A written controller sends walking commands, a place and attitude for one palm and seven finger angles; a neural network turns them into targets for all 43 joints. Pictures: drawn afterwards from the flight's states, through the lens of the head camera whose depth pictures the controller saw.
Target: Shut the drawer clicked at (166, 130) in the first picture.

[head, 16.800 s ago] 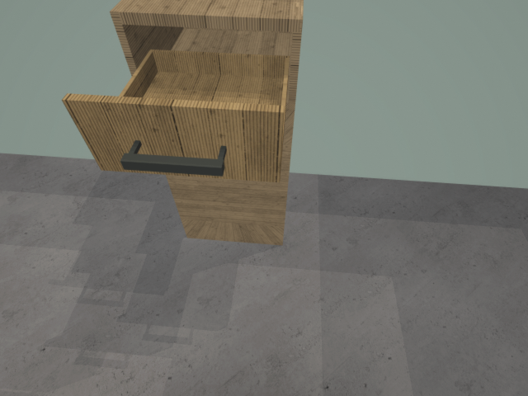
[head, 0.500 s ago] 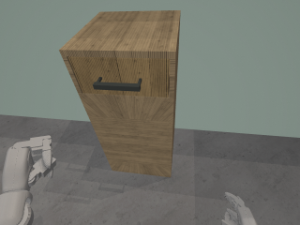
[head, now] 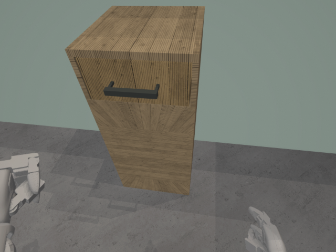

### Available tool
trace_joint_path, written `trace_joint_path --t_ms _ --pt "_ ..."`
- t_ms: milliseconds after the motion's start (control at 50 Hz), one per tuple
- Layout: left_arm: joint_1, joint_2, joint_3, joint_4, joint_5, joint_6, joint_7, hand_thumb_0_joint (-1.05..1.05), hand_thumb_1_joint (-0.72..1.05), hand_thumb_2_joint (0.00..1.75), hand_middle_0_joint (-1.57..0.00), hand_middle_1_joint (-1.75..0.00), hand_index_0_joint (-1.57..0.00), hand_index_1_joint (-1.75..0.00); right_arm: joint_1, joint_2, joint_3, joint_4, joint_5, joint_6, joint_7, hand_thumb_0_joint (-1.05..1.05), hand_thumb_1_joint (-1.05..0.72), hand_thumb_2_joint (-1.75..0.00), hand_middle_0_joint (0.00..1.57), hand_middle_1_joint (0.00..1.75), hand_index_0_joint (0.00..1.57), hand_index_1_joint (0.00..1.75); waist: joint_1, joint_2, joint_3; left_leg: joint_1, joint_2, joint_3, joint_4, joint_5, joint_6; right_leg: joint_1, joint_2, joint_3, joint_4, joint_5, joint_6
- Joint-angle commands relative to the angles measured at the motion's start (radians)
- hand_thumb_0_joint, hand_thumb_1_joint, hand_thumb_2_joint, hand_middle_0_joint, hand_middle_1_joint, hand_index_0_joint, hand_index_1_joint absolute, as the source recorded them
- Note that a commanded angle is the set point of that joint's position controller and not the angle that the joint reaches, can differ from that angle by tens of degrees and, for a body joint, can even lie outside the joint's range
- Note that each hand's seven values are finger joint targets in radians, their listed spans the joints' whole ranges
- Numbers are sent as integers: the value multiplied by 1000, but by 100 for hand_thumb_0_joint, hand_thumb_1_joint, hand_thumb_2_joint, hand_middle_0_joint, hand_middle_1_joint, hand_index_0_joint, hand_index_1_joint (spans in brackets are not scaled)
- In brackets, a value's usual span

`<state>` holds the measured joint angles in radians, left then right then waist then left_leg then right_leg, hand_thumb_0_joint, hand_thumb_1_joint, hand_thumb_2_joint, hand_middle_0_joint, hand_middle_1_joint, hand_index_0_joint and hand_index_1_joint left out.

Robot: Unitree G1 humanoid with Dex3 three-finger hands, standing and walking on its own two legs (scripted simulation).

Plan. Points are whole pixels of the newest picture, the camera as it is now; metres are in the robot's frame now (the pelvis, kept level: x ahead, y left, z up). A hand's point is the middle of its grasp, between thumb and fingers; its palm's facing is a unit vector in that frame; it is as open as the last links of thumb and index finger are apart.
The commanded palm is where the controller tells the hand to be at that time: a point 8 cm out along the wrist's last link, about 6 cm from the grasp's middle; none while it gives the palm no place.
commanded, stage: step back with the hand held close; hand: left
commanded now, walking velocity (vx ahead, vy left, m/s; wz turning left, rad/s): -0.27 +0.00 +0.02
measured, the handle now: (132, 89) +0.60 +0.19 +0.06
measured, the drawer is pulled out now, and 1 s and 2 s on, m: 0.00 0.00 0.00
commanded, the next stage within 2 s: stop stepping back and stand still in 1.32 s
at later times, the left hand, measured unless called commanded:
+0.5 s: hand (17, 212) +0.14 +0.27 +0.15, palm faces +0.32 -0.80 -0.51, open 3.2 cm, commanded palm +0.08 +0.31 +0.17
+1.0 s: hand out of the picture +0.09 +0.27 +0.15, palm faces +0.34 -0.79 -0.51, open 3.2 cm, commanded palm +0.02 +0.31 +0.17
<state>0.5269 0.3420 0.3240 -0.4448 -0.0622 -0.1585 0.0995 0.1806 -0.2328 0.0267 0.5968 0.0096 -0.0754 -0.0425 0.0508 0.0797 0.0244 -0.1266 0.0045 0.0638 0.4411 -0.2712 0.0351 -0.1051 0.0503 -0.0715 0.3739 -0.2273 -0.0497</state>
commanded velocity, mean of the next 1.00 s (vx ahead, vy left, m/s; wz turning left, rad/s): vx -0.31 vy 0.00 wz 0.03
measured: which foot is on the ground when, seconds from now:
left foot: down 0.00-1.00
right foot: down 0.00-1.00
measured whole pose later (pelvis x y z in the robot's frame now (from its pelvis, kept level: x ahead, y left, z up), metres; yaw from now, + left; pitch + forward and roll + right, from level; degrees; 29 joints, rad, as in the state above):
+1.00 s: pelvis -0.11 +0.03 -0.01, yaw +1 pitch +3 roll -2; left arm 0.62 0.41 0.43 -0.61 -0.02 -0.29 0.11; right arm 0.18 -0.21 0.00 0.56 -0.01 -0.11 -0.04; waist 0.02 -0.01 0.05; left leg -0.45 -0.03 0.07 0.54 -0.14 0.09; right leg -0.28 0.06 0.06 0.59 -0.34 0.01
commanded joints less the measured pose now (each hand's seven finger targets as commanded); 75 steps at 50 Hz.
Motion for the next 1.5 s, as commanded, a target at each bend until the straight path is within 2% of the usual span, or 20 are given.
trace_joint_path --t_ms 0,100,220,480,620,680,740,820,920,1000,1060,1120,1160,1240,1260,1280,1320,1340,1400,1480 --pt "29 158 102 -195 3 -75 11 0 90 90 -140 -160 -140 -160 -85 -119 -68 -173 3 -6 -7 0 -90 -90 20 30 20 30 -39 -44 -105 2 63 -88 -31 266 25 -38 -155 169 -23 363 38" --pt "116 206 150 -253 7 -69 24 0 90 90 -140 -160 -140 -160 -94 -113 -82 -213 9 35 -14 0 -90 -90 20 30 20 30 -37 -57 -198 -19 88 -107 -21 443 26 -2 -138 138 69 460 44" --pt "152 233 183 -306 3 -70 35 0 90 90 -140 -160 -140 -160 -89 -111 -89 -238 15 49 -26 0 -90 -90 20 30 20 30 -36 -20 -202 -106 106 -134 -32 423 25 0 -121 132 125 401 44" --pt "76 220 183 -331 32 -107 44 0 90 90 -140 -160 -140 -160 -66 -137 -91 -241 7 -11 -31 0 -90 -90 20 30 20 30 -51 -26 -86 -471 135 -209 -148 -229 74 56 -86 176 173 85 50" --pt "61 199 162 -332 34 -131 53 0 90 90 -140 -160 -140 -160 -40 -129 -89 -223 -1 -35 -24 0 -90 -90 20 30 20 30 -66 -93 -68 -378 81 -187 -36 -250 49 -123 -139 248 25 -116 17" --pt "64 215 176 -352 36 -146 60 0 90 90 -140 -160 -140 -160 -50 -135 -87 -217 -5 -44 -25 0 -90 -90 20 30 20 30 -65 -32 -83 -388 103 -220 -85 -236 54 -98 -114 207 62 -79 26" --pt "71 203 189 -345 55 -160 56 0 90 90 -140 -160 -140 -160 -66 -144 -87 -225 -5 -53 -29 0 -90 -90 20 30 20 30 -53 103 -81 -610 215 -320 -262 -397 100 109 -21 118 315 36 64" --pt "115 213 214 -341 48 -174 42 0 90 90 -140 -160 -140 -160 -57 -129 -101 -219 -8 -70 -25 0 -90 -90 20 30 20 30 -49 17 -106 -488 229 -319 -191 -120 108 45 2 131 330 23 63" --pt "107 201 187 -372 27 -189 20 0 90 90 -140 -160 -140 -160 -48 -132 -97 -178 -22 -86 -13 0 -90 -90 20 30 20 30 -43 74 -181 -264 243 -276 -146 212 96 -38 7 127 278 -67 64" --pt "122 218 191 -399 10 -182 20 0 90 90 -140 -160 -140 -160 -55 -121 -95 -167 -18 -80 -5 0 -90 -90 20 30 20 30 -36 33 -268 -78 214 -213 -55 409 72 -100 -20 136 170 40 68" --pt "137 237 207 -376 -1 -170 17 0 90 90 -140 -160 -140 -160 -75 -113 -102 -189 -1 -54 -4 0 -90 -90 20 30 20 30 -50 -71 -248 -125 125 -130 17 146 24 -149 -78 216 82 163 59" --pt "116 262 213 -338 -9 -161 38 0 90 90 -140 -160 -140 -160 -79 -78 -107 -174 8 -23 -6 0 -90 -90 20 30 20 30 -58 -248 -143 -161 -30 -82 421 -112 -45 -405 -353 488 -172 15 -75" --pt "88 238 190 -306 -2 -138 47 0 90 90 -140 -160 -140 -160 -91 -56 -94 -166 -6 -6 -8 0 -90 -90 20 30 20 30 -67 -200 -103 -303 -7 -137 537 -164 -45 -309 -370 427 -96 315 -131" --pt "70 234 169 -312 19 -128 51 0 90 90 -140 -160 -140 -160 -82 -72 -74 -158 -7 11 -38 0 -90 -90 20 30 20 30 -76 -130 -133 -233 1 -83 71 -1 -33 -129 -227 259 74 596 -27" --pt "59 240 160 -352 20 -138 48 0 90 90 -140 -160 -140 -160 -67 -89 -79 -158 -3 4 -42 0 -90 -90 20 30 20 30 -78 -57 -165 -174 35 -89 -78 215 -15 -97 -169 208 150 567 21" --pt "53 254 165 -379 26 -147 45 0 90 90 -140 -160 -140 -160 -93 -109 -92 -172 3 -6 -45 0 -90 -90 20 30 20 30 -61 56 -198 -155 152 -194 -118 455 22 -82 -82 139 233 410 69" --pt "126 263 197 -356 21 -156 34 0 90 90 -140 -160 -140 -160 -59 -96 -109 -186 2 -46 -22 0 -90 -90 20 30 20 30 -43 91 -280 -18 244 -244 -27 768 79 -218 -22 118 331 9 84" --pt "132 271 210 -414 7 -157 24 0 90 90 -140 -160 -140 -160 -71 -99 -99 -196 -17 -65 -17 0 -90 -90 20 30 20 30 -35 206 -288 -63 297 -315 -78 772 107 -232 -26 115 413 -175 78" --pt "137 233 193 -445 4 -153 29 0 90 90 -140 -160 -140 -160 -26 -99 -104 -154 -17 -101 -1 0 -90 -90 20 30 20 30 -46 118 -222 -63 297 -263 -60 727 117 -269 -26 119 429 -217 69" --pt "180 231 204 -390 5 -120 38 0 90 90 -140 -160 -140 -160 -34 -110 -92 -176 -1 -96 -3 0 -90 -90 20 30 20 30 -48 77 -147 -233 206 -191 -105 36 62 -48 -33 58 122 -125 79"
